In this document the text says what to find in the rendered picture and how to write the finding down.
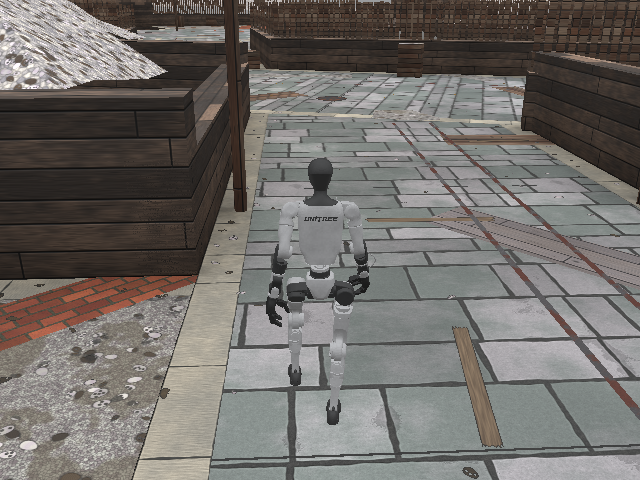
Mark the robot right foot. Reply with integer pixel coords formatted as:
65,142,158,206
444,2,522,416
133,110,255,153
326,399,341,425

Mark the left robot forearm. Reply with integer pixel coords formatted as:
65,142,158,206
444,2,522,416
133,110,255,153
267,244,288,299

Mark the left robot upper arm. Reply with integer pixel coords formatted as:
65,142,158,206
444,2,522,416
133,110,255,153
277,201,300,259

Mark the right robot forearm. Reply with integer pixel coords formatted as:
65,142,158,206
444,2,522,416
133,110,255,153
354,240,369,278

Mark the right robot hand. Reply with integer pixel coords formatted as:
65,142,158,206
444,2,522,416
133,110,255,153
347,273,370,295

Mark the left robot hand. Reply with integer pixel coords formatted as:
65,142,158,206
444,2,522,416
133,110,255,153
266,296,290,327

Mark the right robot upper arm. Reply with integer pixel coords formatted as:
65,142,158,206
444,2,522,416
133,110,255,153
341,201,365,255

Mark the right robot thigh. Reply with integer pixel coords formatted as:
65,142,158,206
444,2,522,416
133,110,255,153
329,280,355,361

